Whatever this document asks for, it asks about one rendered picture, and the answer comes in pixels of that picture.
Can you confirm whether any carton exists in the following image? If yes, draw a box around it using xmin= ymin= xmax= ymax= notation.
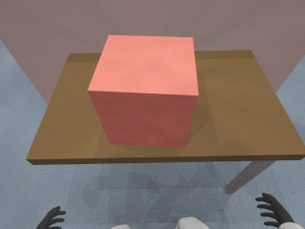
xmin=88 ymin=35 xmax=199 ymax=148

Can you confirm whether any left robot hand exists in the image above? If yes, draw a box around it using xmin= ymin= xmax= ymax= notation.
xmin=36 ymin=206 xmax=66 ymax=229

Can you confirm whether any robot right thigh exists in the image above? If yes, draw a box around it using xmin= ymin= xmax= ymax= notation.
xmin=174 ymin=217 xmax=210 ymax=229

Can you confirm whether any right robot hand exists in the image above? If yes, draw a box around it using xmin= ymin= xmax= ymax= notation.
xmin=255 ymin=193 xmax=295 ymax=228

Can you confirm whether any table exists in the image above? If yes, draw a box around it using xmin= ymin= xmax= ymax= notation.
xmin=26 ymin=50 xmax=305 ymax=195

